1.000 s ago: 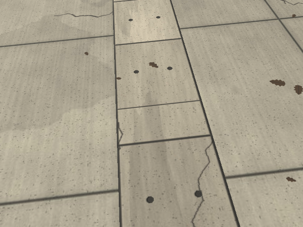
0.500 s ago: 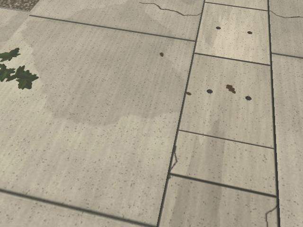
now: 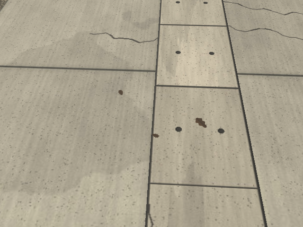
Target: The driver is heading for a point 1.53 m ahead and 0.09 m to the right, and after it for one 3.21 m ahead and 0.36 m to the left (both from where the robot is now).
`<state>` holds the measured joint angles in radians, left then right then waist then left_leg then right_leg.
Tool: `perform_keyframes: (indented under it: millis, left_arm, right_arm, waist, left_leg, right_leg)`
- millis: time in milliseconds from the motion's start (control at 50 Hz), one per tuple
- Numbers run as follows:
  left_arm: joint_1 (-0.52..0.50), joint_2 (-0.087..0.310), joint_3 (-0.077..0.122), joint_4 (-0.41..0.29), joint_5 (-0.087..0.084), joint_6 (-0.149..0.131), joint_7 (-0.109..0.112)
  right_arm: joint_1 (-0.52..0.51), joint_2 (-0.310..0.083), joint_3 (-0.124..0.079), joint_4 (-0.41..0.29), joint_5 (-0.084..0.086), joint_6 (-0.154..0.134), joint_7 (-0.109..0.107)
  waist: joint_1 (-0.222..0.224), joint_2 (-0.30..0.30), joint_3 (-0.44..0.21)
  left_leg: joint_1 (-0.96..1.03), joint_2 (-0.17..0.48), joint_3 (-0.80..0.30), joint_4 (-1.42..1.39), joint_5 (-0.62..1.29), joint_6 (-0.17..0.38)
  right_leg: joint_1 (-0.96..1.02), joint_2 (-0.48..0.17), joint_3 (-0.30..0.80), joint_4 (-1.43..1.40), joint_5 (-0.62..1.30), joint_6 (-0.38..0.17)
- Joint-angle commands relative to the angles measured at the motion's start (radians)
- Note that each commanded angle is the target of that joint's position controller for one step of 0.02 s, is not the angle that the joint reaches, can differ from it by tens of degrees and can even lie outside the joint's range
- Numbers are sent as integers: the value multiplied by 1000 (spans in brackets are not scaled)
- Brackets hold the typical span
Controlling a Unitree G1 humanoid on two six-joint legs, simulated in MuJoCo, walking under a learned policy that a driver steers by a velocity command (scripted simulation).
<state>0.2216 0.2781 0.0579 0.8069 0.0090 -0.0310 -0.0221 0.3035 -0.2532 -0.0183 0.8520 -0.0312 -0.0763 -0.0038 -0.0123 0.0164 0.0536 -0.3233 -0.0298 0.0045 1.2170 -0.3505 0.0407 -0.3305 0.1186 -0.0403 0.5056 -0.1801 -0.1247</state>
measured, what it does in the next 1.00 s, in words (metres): walks ahead: left foot, then right foot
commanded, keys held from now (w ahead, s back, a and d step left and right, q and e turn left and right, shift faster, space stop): w+e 0.38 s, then w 0.14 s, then w+q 0.02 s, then q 0.46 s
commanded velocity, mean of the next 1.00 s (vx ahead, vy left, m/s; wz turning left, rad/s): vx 0.37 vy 0.00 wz -0.16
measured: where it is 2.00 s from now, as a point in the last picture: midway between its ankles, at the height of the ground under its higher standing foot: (159, 191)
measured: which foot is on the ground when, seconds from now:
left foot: up 0.00-0.36, down 0.38-0.82, up 0.84-1.00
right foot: down 0.00-0.40, up 0.42-0.80, down 0.82-1.00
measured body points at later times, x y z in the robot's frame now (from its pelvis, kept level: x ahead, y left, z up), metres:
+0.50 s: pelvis +0.28 +0.03 +0.00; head +0.31 +0.03 +0.45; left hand +0.39 +0.30 -0.13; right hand +0.38 -0.26 -0.09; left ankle +0.36 +0.11 -0.73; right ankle +0.13 -0.04 -0.65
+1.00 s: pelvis +0.42 -0.03 +0.01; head +0.45 -0.06 +0.46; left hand +0.60 +0.19 -0.09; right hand +0.44 -0.31 -0.13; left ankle +0.40 +0.09 -0.65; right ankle +0.48 -0.13 -0.73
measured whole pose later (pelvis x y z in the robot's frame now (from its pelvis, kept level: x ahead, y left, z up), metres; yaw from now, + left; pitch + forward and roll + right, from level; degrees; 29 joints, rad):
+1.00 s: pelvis +0.42 -0.03 +0.01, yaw -6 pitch +0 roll +1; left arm 0.15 0.22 0.01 0.75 0.02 -0.01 0.04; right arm 0.28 -0.28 -0.07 0.84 -0.02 0.04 0.00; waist -0.04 0.04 0.07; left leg -0.45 -0.03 -0.01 1.10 -0.48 -0.01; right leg -0.31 -0.01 -0.09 0.46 -0.14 -0.06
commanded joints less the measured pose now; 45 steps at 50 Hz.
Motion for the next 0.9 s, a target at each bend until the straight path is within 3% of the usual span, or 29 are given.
perform_keyframes:
  millis: [20, 60, 100, 200, 280, 320, 360, 380, 400, 420, 440, 460, 480, 520, 540, 580, 620, 660, 700, 760, 800, 820, 840, 860, 880, 900]
  left_arm:
    - [75, 102, 26, -18, -7, -11, 11]
    - [98, 127, 33, -9, -10, -25, 9]
    - [120, 148, 40, -5, -11, -28, 10]
    - [212, 154, 48, 11, -13, -21, 14]
    - [257, 163, 52, 11, 3, -15, 24]
    - [225, 177, 56, -4, 8, -15, 32]
    - [163, 193, 59, -23, 9, -20, 30]
    - [150, 179, 54, -25, -1, -28, 21]
    - [161, 102, 30, -52, -11, -40, 15]
    - [285, 47, 19, -76, -28, -36, 14]
    - [280, 120, 24, -33, 9, -20, 24]
    - [212, 123, 25, -27, 17, -17, 16]
    - [165, 101, 19, -34, 19, -17, 9]
    - [139, 84, 15, -40, 31, -4, -6]
    - [138, 78, 12, -41, 34, 1, -10]
    - [118, 67, 7, -48, 38, 5, -10]
    - [67, 45, -7, -63, 40, 3, -8]
    - [-6, 10, -28, -78, 31, -3, -7]
    - [-49, 15, -35, -83, 18, -3, 0]
    - [-64, 50, -31, -86, 10, -8, 21]
    - [7, 71, -23, -63, 19, -22, 38]
    - [53, 123, -10, -55, 33, -34, 49]
    - [115, 199, 2, -72, 40, -36, 55]
    - [131, 209, 16, -67, 1, -9, 51]
    - [91, 148, 6, -87, -14, 5, 50]
    - [20, 88, -12, -99, -8, 8, 56]
  right_arm:
    - [0, -111, -19, -94, -19, 6, 9]
    - [-2, -93, -14, -104, -24, 31, 14]
    - [-72, -88, -11, -134, -21, 37, 17]
    - [-270, -79, -2, -198, -9, 34, 23]
    - [-364, -90, 3, -237, 1, 21, 24]
    - [-332, -113, -2, -237, 3, 12, 22]
    - [-179, -151, -19, -192, 5, 2, 9]
    - [-54, -184, -33, -162, -4, -12, -3]
    - [114, -257, -51, -153, -26, -17, -22]
    - [87, -332, -71, -152, -31, 0, -24]
    - [37, -245, -63, -152, -13, 11, -15]
    - [-14, -157, -43, -160, -4, 11, -7]
    - [-41, -117, -33, -151, -6, 7, -1]
    - [-30, -105, -28, -120, -3, -5, 0]
    - [-4, -111, -29, -101, 4, -16, 6]
    - [21, -116, -30, -71, 19, -31, 13]
    - [18, -121, -30, -53, 26, -29, 16]
    - [22, -124, -31, -35, 26, -17, 16]
    - [63, -141, -38, -9, 25, -2, 15]
    - [77, -165, -52, 0, 30, 16, 11]
    - [48, -168, -58, -10, 41, 25, 4]
    - [57, -135, -52, -26, 47, 21, 4]
    - [104, -65, -38, -61, 52, 23, -4]
    - [204, -83, -47, -41, 48, 51, -19]
    - [195, -132, -60, -18, 23, 73, -22]
    - [135, -124, -65, -19, 10, 87, -15]
  waist:
    - [-14, -3, -25]
    - [-21, -31, -38]
    - [-9, -44, -21]
    - [73, -73, -19]
    - [109, -82, -27]
    - [78, -93, -33]
    - [1, -94, -84]
    - [-67, -36, -154]
    - [-122, 82, -312]
    - [-36, 311, -362]
    - [-15, 153, -252]
    - [-16, 42, -141]
    - [-9, 12, -81]
    - [10, 87, -50]
    - [13, 101, -59]
    - [33, 90, -57]
    - [42, 83, -57]
    - [26, 103, -60]
    - [4, 127, -78]
    - [3, 118, -87]
    - [49, 74, -92]
    - [56, -6, -138]
    - [52, -188, -240]
    - [46, -287, -341]
    - [34, -162, -271]
    - [17, -115, -167]
  left_leg:
    - [-244, 104, -67, -33, 27, -36]
    - [-228, 105, -38, -105, 45, -63]
    - [-256, 112, -17, -208, 114, -87]
    - [-297, 90, -8, -468, 319, -105]
    - [-292, 53, -17, -582, 312, -88]
    - [-203, 39, -39, -654, 264, -67]
    - [36, -1, -29, -722, 190, -34]
    - [229, 43, -62, -784, 204, -2]
    - [450, 279, -289, -813, -7, 53]
    - [598, 474, -743, -934, -73, 168]
    - [497, 450, -765, -936, -172, 181]
    - [376, 396, -606, -950, -128, 164]
    - [290, 342, -473, -973, 5, 147]
    - [218, 267, -310, -999, 204, 121]
    - [211, 255, -281, -997, 307, 129]
    - [216, 252, -225, -977, 633, 159]
    - [208, 231, -165, -961, 851, 170]
    - [160, 179, -103, -942, 934, 148]
    - [161, 162, -100, -910, 940, 126]
    - [181, 175, -168, -834, 848, 104]
    - [136, 148, -202, -734, 676, 65]
    - [65, 93, -183, -612, 506, 34]
    - [-67, -8, -95, -380, 4, 3]
    - [-125, -78, -26, -178, -359, 3]
    - [-170, -34, -47, -68, -323, -1]
    - [-195, -3, -52, -48, -246, -10]
  right_leg:
    - [167, -285, 388, -280, 233, -175]
    - [125, -250, 343, -295, 292, -176]
    - [102, -223, 323, -318, 277, -166]
    - [189, -187, 330, -282, 310, -101]
    - [291, -214, 386, -205, 404, -91]
    - [295, -232, 426, -162, 419, -66]
    - [235, -209, 433, -41, 509, -28]
    - [174, -146, 384, 138, 483, -2]
    - [73, -91, 284, 410, 230, 20]
    - [-218, 57, 173, 622, -380, 48]
    - [-304, -42, 177, 714, -331, 39]
    - [-291, -72, 174, 705, -232, 43]
    - [-272, -95, 166, 664, -182, 52]
    - [-233, -119, 152, 606, -159, 68]
    - [-216, -110, 148, 591, -156, 73]
    - [-221, -104, 120, 547, -154, 94]
    - [-217, -124, 60, 436, -114, 122]
    - [-135, -116, 20, 282, -39, 140]
    - [-71, -91, 4, 190, 32, 142]
    - [-11, -80, 29, 88, 66, 121]
    - [132, -94, 47, -70, 181, 97]
    - [267, -210, 136, -88, 352, 71]
    - [440, -477, 334, -39, 776, 0]
    - [446, -597, 462, -54, 861, -138]
    - [370, -555, 431, -106, 662, -157]
    - [276, -490, 350, -150, 502, -131]
Next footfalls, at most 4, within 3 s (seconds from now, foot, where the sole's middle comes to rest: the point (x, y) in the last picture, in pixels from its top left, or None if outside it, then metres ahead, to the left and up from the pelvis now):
0.38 left None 0.40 0.10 -0.77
0.82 right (191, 215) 0.52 -0.14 -0.77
1.26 left None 0.46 0.08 -0.77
1.80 right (180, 178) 0.69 -0.11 -0.77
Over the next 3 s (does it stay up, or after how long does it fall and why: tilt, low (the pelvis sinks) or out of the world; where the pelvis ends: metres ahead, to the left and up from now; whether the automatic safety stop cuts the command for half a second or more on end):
stays up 0.85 -0.08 0.02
